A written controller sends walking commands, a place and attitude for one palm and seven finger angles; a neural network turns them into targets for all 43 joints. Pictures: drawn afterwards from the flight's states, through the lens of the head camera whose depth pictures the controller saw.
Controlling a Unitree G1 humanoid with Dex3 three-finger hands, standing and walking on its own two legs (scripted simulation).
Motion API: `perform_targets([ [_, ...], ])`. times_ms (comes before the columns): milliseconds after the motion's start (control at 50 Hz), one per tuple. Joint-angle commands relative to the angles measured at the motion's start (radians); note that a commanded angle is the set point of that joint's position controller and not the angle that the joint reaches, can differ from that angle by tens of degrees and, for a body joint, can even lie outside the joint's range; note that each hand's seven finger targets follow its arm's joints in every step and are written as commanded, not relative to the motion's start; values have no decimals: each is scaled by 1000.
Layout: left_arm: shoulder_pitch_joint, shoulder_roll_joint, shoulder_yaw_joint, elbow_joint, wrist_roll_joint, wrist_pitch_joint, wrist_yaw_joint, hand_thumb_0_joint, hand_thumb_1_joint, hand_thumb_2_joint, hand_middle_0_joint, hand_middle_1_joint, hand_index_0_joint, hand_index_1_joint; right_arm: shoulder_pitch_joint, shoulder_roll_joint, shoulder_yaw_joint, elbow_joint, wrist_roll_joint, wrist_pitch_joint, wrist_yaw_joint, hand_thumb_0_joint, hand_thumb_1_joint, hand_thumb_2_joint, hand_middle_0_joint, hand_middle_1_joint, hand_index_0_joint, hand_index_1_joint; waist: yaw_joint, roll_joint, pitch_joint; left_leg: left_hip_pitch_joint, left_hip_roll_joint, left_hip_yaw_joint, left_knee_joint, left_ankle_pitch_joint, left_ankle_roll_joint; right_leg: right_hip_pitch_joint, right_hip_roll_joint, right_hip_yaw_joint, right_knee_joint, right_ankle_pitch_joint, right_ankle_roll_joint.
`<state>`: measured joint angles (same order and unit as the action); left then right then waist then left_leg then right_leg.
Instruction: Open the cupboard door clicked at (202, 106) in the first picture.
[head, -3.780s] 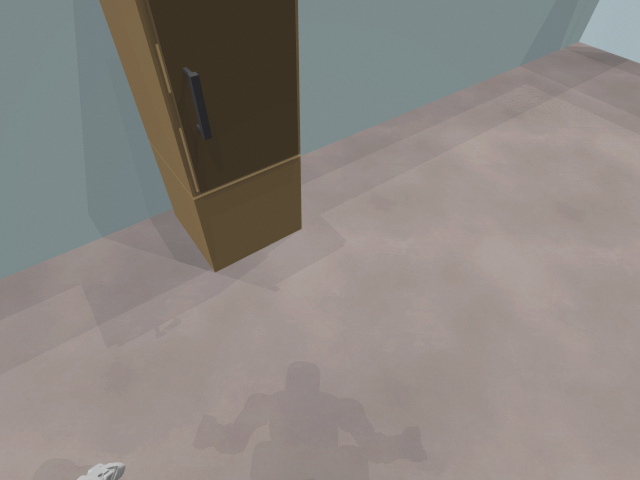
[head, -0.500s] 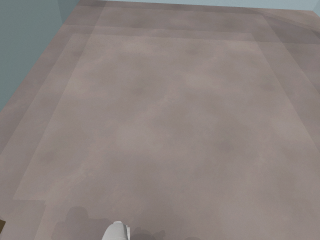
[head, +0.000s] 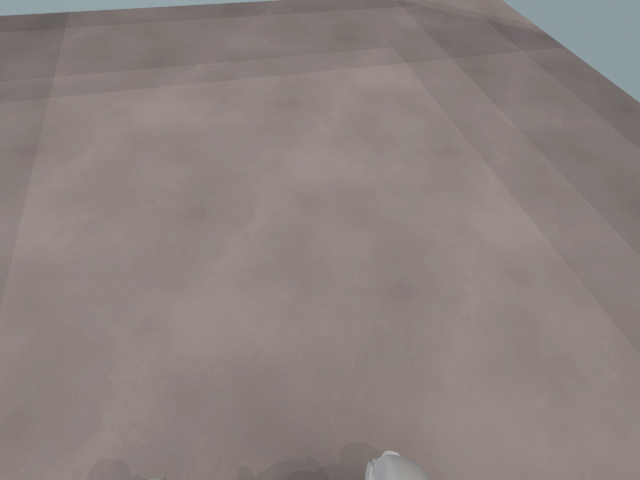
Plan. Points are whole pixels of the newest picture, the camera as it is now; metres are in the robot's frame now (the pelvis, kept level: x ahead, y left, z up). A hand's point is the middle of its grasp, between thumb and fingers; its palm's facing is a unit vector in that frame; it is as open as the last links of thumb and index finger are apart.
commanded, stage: walk to a spot facing it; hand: left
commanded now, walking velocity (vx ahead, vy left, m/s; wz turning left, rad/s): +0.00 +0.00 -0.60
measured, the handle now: out of the picture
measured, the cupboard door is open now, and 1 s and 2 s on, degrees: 0 0 0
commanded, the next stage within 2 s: turn to face it in 0.04 s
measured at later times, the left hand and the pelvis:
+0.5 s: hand (220, 447) +0.19 +0.15 -0.18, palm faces +0.03 -0.99 -0.13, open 7.4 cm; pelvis +0.07 -0.01 -0.02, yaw +1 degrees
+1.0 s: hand out of the picture +0.10 +0.18 -0.15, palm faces +0.30 -0.90 -0.30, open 7.4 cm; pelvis +0.05 -0.05 -0.01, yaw +17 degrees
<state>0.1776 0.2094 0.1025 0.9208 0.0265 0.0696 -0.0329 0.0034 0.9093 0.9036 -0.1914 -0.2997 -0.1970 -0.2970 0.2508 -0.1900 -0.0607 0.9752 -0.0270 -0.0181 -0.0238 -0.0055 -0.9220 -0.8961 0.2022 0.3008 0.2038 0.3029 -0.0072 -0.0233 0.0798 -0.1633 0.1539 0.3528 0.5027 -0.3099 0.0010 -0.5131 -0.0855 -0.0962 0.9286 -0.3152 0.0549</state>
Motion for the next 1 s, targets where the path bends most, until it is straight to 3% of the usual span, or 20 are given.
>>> perform_targets([
  [0,-54,27,-3,-104,4,-37,2,0,900,900,-200,-300,-200,-300,42,-174,-47,-48,-4,-7,4,0,-900,-900,200,300,200,300,-36,229,-63,75,256,-101,-82,504,83,60,29,-40,-174,-27,-23],
  [60,85,84,7,-73,4,-63,10,0,900,900,-200,-300,-200,-300,40,-187,-48,-62,4,0,12,0,-900,-900,200,300,200,300,54,126,-158,6,212,-39,229,561,3,347,60,-45,-432,159,-69],
  [80,176,211,28,-49,12,-81,25,0,900,900,-200,-300,-200,-300,61,-131,-34,-94,15,5,22,0,-900,-900,200,300,200,300,94,-165,-234,-298,111,-22,503,141,-61,636,-169,265,-477,505,-157],
  [100,238,299,43,-27,-12,-83,38,0,900,900,-200,-300,-200,-300,22,-93,-18,-138,15,12,15,0,-900,-900,200,300,200,300,106,-266,-267,-475,-16,-142,750,-342,-102,662,-361,500,-477,997,-277],
  [120,223,280,42,-26,-20,-76,52,0,900,900,-200,-300,-200,-300,-6,-99,-12,-131,19,20,-3,0,-900,-900,200,300,200,300,105,-201,-295,-466,1,-296,783,-328,-86,620,-337,439,-482,940,-294],
  [180,13,148,-8,-61,-12,-73,63,0,900,900,-200,-300,-200,-300,25,-86,-5,-60,4,41,-3,0,-900,-900,200,300,200,300,5,-78,-175,-396,5,-328,764,-129,-77,390,-214,247,-540,628,-229],
  [220,-55,118,-25,-60,-5,-81,65,0,900,900,-200,-300,-200,-300,114,-62,4,-9,4,52,0,0,-900,-900,200,300,200,300,-44,-92,-146,-312,-16,-320,665,-70,-73,288,-168,122,-562,558,-198],
  [360,0,128,-27,-3,-5,-75,67,0,900,900,-200,-300,-200,-300,44,-41,13,-7,14,44,14,0,-900,-900,200,300,200,300,15,-132,-71,-233,-61,-258,290,-89,-60,332,-215,78,-560,456,-211],
  [420,-3,131,-17,-3,-10,-66,72,0,900,900,-200,-300,-200,-300,72,-45,5,-7,12,41,20,0,-900,-900,200,300,200,300,-1,-92,-73,-141,-59,-240,102,41,-50,311,-220,31,-463,399,-159],
  [440,0,117,-16,-10,-16,-60,70,0,900,900,-200,-300,-200,-300,100,-62,-2,-1,11,39,23,0,-900,-900,200,300,200,300,-15,-10,-80,-64,-46,-260,22,175,-34,251,-193,-6,-400,306,-115],
  [480,-1,32,-26,-61,-23,-47,66,0,900,900,-200,-300,-200,-300,150,-182,-26,-17,-3,29,18,0,-900,-900,200,300,200,300,-40,365,-62,-23,251,-705,-184,562,155,27,10,-75,-50,-259,6],
  [500,-53,46,-27,-72,-11,-40,71,0,900,900,-200,-300,-200,-300,167,-197,-34,-1,-5,26,5,0,-900,-900,200,300,200,300,-63,366,-70,-48,263,-758,-220,496,200,6,13,21,127,-326,-2],
  [520,-75,51,-16,-73,-8,-43,66,0,900,900,-200,-300,-200,-300,144,-175,-33,-9,-3,24,1,0,-900,-900,200,300,200,300,-53,256,-72,-40,227,-736,-208,432,196,-43,5,71,214,-259,-7],
  [600,-36,48,-9,-44,-11,-50,49,0,900,900,-200,-300,-200,-300,44,-155,-28,-53,4,9,-3,0,-900,-900,200,300,200,300,-16,133,-138,36,114,-557,-173,479,153,-46,-6,87,193,-95,16],
  [780,-62,67,-8,-72,-17,-40,53,0,900,900,-200,-300,-200,-300,34,-214,-57,-75,1,30,11,0,-900,-900,200,300,200,300,-48,182,-148,35,84,-671,-172,350,176,20,30,91,-17,-135,32],
  [900,55,98,-10,-72,-22,-47,58,0,900,900,-200,-300,-200,-300,-64,-241,-72,-125,1,52,26,0,-900,-900,200,300,200,300,4,196,-139,-155,14,-721,-139,221,131,287,81,69,-335,-40,3],
  [920,115,112,-3,-63,-21,-51,61,0,900,900,-200,-300,-200,-300,-91,-230,-72,-139,5,55,29,0,-900,-900,200,300,200,300,36,174,-153,-227,-22,-698,-105,143,94,398,66,62,-480,34,-6],
  [940,153,179,9,-64,-8,-60,67,0,900,900,-200,-300,-200,-300,-89,-180,-68,-154,13,59,34,0,-900,-900,200,300,200,300,55,10,-152,-380,-113,-608,70,-10,28,517,-85,205,-645,-42,-54],
  [960,120,273,21,-90,7,-66,72,0,900,900,-200,-300,-200,-300,-75,-109,-54,-185,12,58,36,0,-900,-900,200,300,200,300,49,-310,-104,-557,-249,-401,364,-227,-55,498,-379,519,-749,-122,-169],
  [980,55,264,8,-120,-6,-60,74,0,900,900,-200,-300,-200,-300,-92,-180,-66,-187,-3,61,37,0,-900,-900,200,300,200,300,35,-222,-88,-487,-181,-441,544,-233,-37,308,-417,464,-751,-131,-202],
])
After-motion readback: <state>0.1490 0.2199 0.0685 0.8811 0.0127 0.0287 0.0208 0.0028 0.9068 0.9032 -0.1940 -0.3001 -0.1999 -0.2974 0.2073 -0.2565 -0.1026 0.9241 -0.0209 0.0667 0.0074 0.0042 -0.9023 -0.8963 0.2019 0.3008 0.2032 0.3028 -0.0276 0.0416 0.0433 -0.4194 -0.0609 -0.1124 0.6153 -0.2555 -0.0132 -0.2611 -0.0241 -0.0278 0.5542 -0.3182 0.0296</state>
